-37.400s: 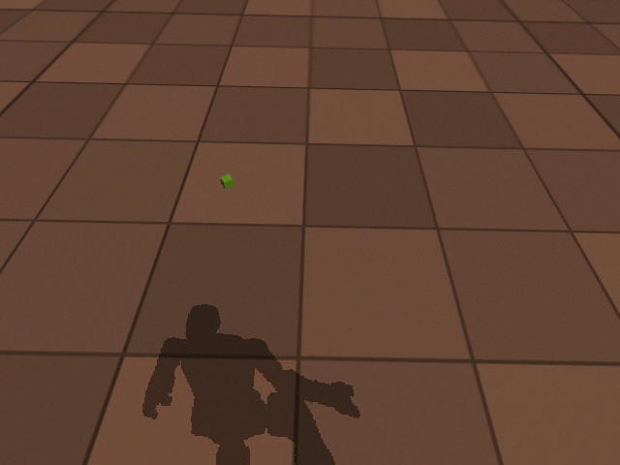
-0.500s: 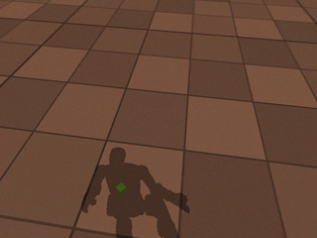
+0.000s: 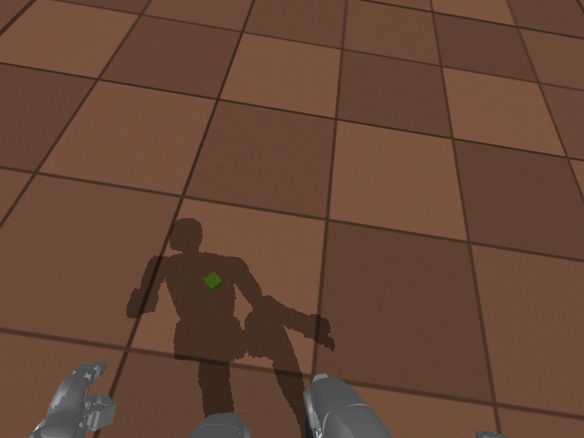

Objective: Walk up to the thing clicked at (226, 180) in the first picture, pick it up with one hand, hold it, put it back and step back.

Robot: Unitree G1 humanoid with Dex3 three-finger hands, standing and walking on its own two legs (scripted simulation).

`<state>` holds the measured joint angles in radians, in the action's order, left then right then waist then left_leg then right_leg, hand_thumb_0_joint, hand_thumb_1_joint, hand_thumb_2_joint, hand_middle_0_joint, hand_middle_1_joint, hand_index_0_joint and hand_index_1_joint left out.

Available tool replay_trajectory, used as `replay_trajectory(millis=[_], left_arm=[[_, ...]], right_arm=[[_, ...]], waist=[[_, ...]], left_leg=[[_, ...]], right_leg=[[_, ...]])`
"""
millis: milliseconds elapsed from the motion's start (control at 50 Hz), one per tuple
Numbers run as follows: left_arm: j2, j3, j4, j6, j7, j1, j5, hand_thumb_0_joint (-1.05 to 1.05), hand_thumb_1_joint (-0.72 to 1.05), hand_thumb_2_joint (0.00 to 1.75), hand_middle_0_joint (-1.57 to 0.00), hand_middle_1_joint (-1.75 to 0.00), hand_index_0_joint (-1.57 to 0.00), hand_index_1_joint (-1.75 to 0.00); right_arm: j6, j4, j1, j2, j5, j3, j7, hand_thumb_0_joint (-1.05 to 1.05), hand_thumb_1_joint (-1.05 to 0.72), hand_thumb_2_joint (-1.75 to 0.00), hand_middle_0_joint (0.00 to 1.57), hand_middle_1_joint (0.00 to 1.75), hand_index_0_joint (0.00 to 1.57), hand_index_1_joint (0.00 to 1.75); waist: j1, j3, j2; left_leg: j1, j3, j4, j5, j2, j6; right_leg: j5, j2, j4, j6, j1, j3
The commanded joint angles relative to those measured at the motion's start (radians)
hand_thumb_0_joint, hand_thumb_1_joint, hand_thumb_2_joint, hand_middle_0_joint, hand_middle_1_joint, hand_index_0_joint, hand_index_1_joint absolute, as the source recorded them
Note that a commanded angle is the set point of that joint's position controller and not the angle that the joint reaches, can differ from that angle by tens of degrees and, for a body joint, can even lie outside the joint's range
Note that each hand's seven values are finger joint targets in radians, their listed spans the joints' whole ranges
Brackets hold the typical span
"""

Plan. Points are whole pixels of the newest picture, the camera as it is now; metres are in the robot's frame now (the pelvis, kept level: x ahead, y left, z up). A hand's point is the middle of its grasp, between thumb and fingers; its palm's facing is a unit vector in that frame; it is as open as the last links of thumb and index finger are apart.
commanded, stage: step back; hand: left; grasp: from above
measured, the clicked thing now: (213, 282) +0.57 +0.21 -0.74
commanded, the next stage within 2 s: none
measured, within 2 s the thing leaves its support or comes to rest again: neither
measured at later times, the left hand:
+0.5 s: hand out of the picture +0.04 +0.25 -0.13, palm faces -0.03 -0.91 -0.40, open 7.4 cm
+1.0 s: hand out of the picture -0.16 +0.26 -0.16, palm faces -0.08 -0.91 -0.40, open 7.4 cm
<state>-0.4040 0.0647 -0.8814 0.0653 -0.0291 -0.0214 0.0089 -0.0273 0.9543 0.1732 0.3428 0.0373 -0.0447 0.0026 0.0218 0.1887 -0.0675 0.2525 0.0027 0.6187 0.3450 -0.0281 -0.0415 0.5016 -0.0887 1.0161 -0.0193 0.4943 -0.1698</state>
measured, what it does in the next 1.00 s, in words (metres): walks backwards: right foot, then left foot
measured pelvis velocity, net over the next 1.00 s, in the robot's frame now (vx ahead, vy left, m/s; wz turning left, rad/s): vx -0.26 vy -0.02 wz -0.10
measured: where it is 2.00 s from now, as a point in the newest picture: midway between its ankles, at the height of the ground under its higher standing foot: outside the picture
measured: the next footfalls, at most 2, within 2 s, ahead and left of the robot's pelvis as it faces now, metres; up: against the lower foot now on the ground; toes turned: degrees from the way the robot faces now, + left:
right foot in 0.26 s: -0.02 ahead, -0.12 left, +0.00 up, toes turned +0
left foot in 0.60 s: -0.11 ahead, +0.12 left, +0.00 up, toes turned -2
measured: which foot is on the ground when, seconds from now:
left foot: down 0.00-0.28, up 0.30-0.58, down 0.60-1.00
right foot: up 0.00-0.24, down 0.26-0.64, up 0.66-0.98, down 1.00-1.00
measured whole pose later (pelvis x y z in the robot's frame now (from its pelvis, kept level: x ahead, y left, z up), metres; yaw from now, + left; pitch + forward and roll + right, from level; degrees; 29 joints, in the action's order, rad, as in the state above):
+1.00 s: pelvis -0.26 -0.02 -0.01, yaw -6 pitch -3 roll +0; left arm -0.41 0.09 -0.84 0.06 0.00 -0.21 0.02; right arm -0.03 0.80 0.11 0.39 0.03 -0.05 -0.01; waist -0.03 0.17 -0.02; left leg 0.42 -0.02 0.67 0.21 0.07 0.01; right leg 0.41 -0.01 0.69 0.01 0.23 -0.07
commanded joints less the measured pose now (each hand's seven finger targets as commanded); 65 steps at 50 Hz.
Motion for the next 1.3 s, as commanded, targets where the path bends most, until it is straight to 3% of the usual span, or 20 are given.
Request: replay_trajectory(millis=[0,140,240,280,300,380,500,560,600,620,640,700,860,960,980,1000,1020,1080,1220,1280], left_arm=[[-0.164,0.046,0.075,-0.025,-0.006,-0.077,0.002,0.0,0.9,0.9,-0.2,-0.3,-0.2,-0.3],[-0.143,0.051,0.117,-0.035,0.002,-0.085,0.011,0.0,0.9,0.9,-0.2,-0.3,-0.2,-0.3],[-0.164,0.068,0.071,-0.062,0.004,-0.2,0.03,0.0,0.9,0.9,-0.2,-0.3,-0.2,-0.3],[-0.296,0.092,0.116,-0.061,0.01,-0.118,0.021,0.0,0.9,0.9,-0.2,-0.3,-0.2,-0.3],[-0.271,0.09,0.139,-0.065,0.01,-0.104,0.025,0.0,0.9,0.9,-0.2,-0.3,-0.2,-0.3],[-0.182,0.072,0.161,-0.056,-0.002,-0.063,0.019,0.0,0.9,0.9,-0.2,-0.3,-0.2,-0.3],[-0.189,0.072,0.188,-0.042,-0.004,-0.131,0.026,0.0,0.9,0.9,-0.2,-0.3,-0.2,-0.3],[-0.209,0.065,0.205,-0.024,0.009,-0.088,0.011,0.0,0.9,0.9,-0.2,-0.3,-0.2,-0.3],[-0.144,0.048,0.214,-0.018,0.017,-0.115,0.007,0.0,0.9,0.9,-0.2,-0.3,-0.2,-0.3],[-0.18,0.067,0.226,-0.021,0.0,-0.026,0.011,0.0,0.9,0.9,-0.2,-0.3,-0.2,-0.3],[-0.186,0.073,0.209,-0.02,-0.007,-0.017,0.025,0.0,0.9,0.9,-0.2,-0.3,-0.2,-0.3],[-0.175,0.079,0.151,-0.018,0.001,-0.137,0.0,0.0,0.9,0.9,-0.2,-0.3,-0.2,-0.3],[-0.153,0.068,0.159,-0.026,0.014,-0.162,0.012,0.0,0.9,0.9,-0.2,-0.3,-0.2,-0.3],[-0.148,0.075,0.062,-0.039,0.024,-0.328,0.02,0.0,0.9,0.9,-0.2,-0.3,-0.2,-0.3],[-0.185,0.085,0.065,-0.045,0.024,-0.32,0.034,0.0,0.9,0.9,-0.2,-0.3,-0.2,-0.3],[-0.29,0.114,0.094,-0.049,0.025,-0.293,0.039,0.0,0.9,0.9,-0.2,-0.3,-0.2,-0.3],[-0.381,0.122,0.133,-0.045,0.024,-0.213,0.04,0.0,0.9,0.9,-0.2,-0.3,-0.2,-0.3],[-0.234,0.081,0.172,-0.054,0.007,-0.034,0.033,0.0,0.9,0.9,-0.2,-0.3,-0.2,-0.3],[-0.224,0.081,0.175,-0.039,-0.01,-0.13,0.033,0.0,0.9,0.9,-0.2,-0.3,-0.2,-0.3],[-0.218,0.065,0.186,-0.021,0.0,-0.09,0.013,0.0,0.9,0.9,-0.2,-0.3,-0.2,-0.3]], right_arm=[[0.032,-0.115,-0.044,0.262,-0.007,-0.07,-0.047,0.0,-0.9,-0.9,0.2,0.3,0.2,0.3],[0.023,-0.142,0.024,0.278,-0.017,-0.078,-0.049,0.0,-0.9,-0.9,0.2,0.3,0.2,0.3],[0.009,-0.159,-0.046,0.246,-0.039,-0.058,-0.035,0.0,-0.9,-0.9,0.2,0.3,0.2,0.3],[-0.004,-0.161,-0.066,0.21,-0.045,-0.054,-0.04,0.0,-0.9,-0.9,0.2,0.3,0.2,0.3],[-0.011,-0.149,-0.046,0.237,-0.036,-0.063,-0.042,0.0,-0.9,-0.9,0.2,0.3,0.2,0.3],[0.003,-0.121,0.026,0.232,-0.044,-0.044,-0.04,0.0,-0.9,-0.9,0.2,0.3,0.2,0.3],[0.015,-0.149,0.027,0.213,-0.028,-0.04,-0.039,0.0,-0.9,-0.9,0.2,0.3,0.2,0.3],[0.023,-0.11,0.108,0.209,-0.013,-0.057,-0.03,0.0,-0.9,-0.9,0.2,0.3,0.2,0.3],[0.031,-0.131,0.076,0.325,0.015,-0.089,-0.026,0.0,-0.9,-0.9,0.2,0.3,0.2,0.3],[0.027,-0.152,0.033,0.418,0.004,-0.105,-0.018,0.0,-0.9,-0.9,0.2,0.3,0.2,0.3],[0.035,-0.159,-0.007,0.401,0.004,-0.105,-0.022,0.0,-0.9,-0.9,0.2,0.3,0.2,0.3],[0.04,-0.178,-0.093,0.292,0.002,-0.068,-0.035,0.0,-0.9,-0.9,0.2,0.3,0.2,0.3],[0.031,-0.192,0.003,0.299,-0.004,-0.081,-0.042,0.0,-0.9,-0.9,0.2,0.3,0.2,0.3],[0.0,-0.213,-0.062,0.319,-0.016,-0.079,-0.028,0.0,-0.9,-0.9,0.2,0.3,0.2,0.3],[-0.006,-0.213,-0.046,0.277,-0.021,-0.067,-0.027,0.0,-0.9,-0.9,0.2,0.3,0.2,0.3],[-0.004,-0.238,-0.052,0.212,-0.033,-0.051,-0.029,0.0,-0.9,-0.9,0.2,0.3,0.2,0.3],[-0.009,-0.236,-0.098,0.239,-0.028,-0.067,-0.049,0.0,-0.9,-0.9,0.2,0.3,0.2,0.3],[-0.003,-0.171,0.01,0.253,-0.044,-0.064,-0.042,0.0,-0.9,-0.9,0.2,0.3,0.2,0.3],[0.013,-0.176,0.023,0.224,-0.019,-0.047,-0.037,0.0,-0.9,-0.9,0.2,0.3,0.2,0.3],[0.021,-0.124,0.127,0.218,-0.013,-0.058,-0.031,0.0,-0.9,-0.9,0.2,0.3,0.2,0.3]], waist=[[-0.025,-0.241,0.211],[0.018,-0.26,0.2],[-0.033,-0.28,0.096],[-0.055,-0.187,-0.226],[-0.044,-0.155,-0.142],[-0.024,-0.173,-0.051],[-0.061,-0.252,-0.123],[-0.004,-0.264,-0.087],[-0.009,-0.239,0.199],[0.043,-0.188,0.323],[0.033,-0.159,0.27],[-0.06,-0.149,0.168],[0.011,-0.227,0.231],[-0.061,-0.283,0.262],[-0.052,-0.255,0.168],[-0.058,-0.208,-0.122],[-0.1,-0.151,-0.246],[0.014,-0.118,-0.046],[-0.065,-0.2,-0.134],[-0.017,-0.245,-0.07]], left_leg=[[-0.254,0.201,-0.129,-0.775,0.228,-0.087],[-0.299,0.24,-0.09,-0.725,0.296,-0.179],[0.01,0.161,0.019,-0.347,0.199,-0.066],[0.123,0.04,0.393,0.262,-0.064,0.031],[0.135,0.133,0.541,0.307,-0.057,0.04],[0.187,0.148,0.576,0.173,-0.096,0.059],[0.164,0.057,0.136,0.176,-0.009,0.064],[-0.048,-0.022,-0.197,-0.106,-0.011,0.035],[-0.159,0.378,-0.277,-0.212,0.274,-0.075],[0.037,0.512,-0.329,-0.319,0.434,-0.219],[0.091,0.52,-0.324,-0.363,0.456,-0.262],[0.028,0.256,-0.228,-0.49,0.288,-0.166],[-0.177,0.215,-0.143,-0.529,0.301,-0.216],[0.018,0.17,-0.056,-0.318,0.247,-0.111],[0.155,0.154,0.017,-0.158,0.182,-0.055],[0.34,0.086,0.207,0.126,-0.02,0.019],[0.252,0.114,0.462,0.3,-0.059,0.048],[0.24,0.177,0.597,0.137,-0.087,0.043],[0.202,0.058,0.184,0.186,-0.008,0.054],[0.009,-0.029,-0.195,-0.102,-0.019,0.033]], right_leg=[[-0.041,-0.006,0.106,0.014,0.055,-0.004],[-0.014,0.056,-0.194,0.021,-0.044,0.075],[-0.477,0.127,-0.581,-0.034,-0.396,0.034],[-0.614,0.457,-0.685,-0.295,-0.213,-0.354],[-0.622,0.473,-0.684,-0.313,-0.17,-0.37],[-0.713,0.288,-0.581,-0.199,-0.271,-0.077],[-0.766,0.313,-0.503,-0.198,-0.466,-0.073],[-0.599,0.274,-0.437,-0.133,-0.331,-0.04],[-0.151,0.095,-0.248,-0.023,-0.026,0.047],[0.149,-0.006,-0.033,0.004,-0.042,0.075],[0.146,-0.011,0.137,0.003,-0.056,-0.02],[0.002,-0.028,0.29,0.001,0.0,-0.045],[0.033,0.042,-0.061,0.061,-0.041,0.058],[-0.229,0.061,-0.565,-0.002,-0.356,0.184],[-0.219,0.117,-0.596,-0.019,-0.396,0.065],[-0.195,0.328,-0.671,-0.102,-0.361,-0.258],[-0.192,0.511,-0.755,-0.268,-0.07,-0.426],[-0.464,0.334,-0.608,-0.173,-0.101,-0.088],[-0.656,0.359,-0.493,-0.178,-0.39,-0.056],[-0.597,0.304,-0.367,-0.122,-0.345,0.007]])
